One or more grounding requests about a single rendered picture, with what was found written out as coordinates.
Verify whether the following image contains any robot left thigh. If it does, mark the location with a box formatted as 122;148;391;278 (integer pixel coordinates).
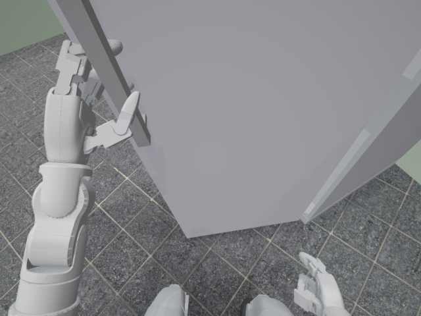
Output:
144;287;189;316

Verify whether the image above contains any robot left forearm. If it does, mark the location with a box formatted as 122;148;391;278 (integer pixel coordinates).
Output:
8;162;95;316

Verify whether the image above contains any robot right hand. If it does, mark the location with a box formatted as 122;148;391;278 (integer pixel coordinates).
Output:
294;252;345;316

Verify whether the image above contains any handle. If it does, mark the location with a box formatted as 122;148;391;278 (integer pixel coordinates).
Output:
56;0;151;147

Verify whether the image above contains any robot right shin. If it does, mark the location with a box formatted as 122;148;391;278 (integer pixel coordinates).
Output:
252;294;269;302

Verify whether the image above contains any robot left hand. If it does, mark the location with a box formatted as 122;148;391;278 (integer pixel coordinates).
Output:
44;39;140;165

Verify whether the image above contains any fridge door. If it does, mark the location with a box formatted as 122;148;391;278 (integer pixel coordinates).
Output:
47;0;421;238

